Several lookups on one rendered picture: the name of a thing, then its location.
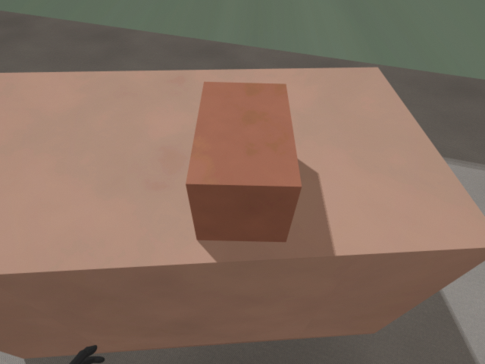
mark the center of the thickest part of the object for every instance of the pedestal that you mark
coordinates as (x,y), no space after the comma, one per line
(98,245)

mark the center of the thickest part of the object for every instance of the robot left hand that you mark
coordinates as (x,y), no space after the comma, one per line
(84,356)

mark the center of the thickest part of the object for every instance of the carton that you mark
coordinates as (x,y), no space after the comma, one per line
(243,180)

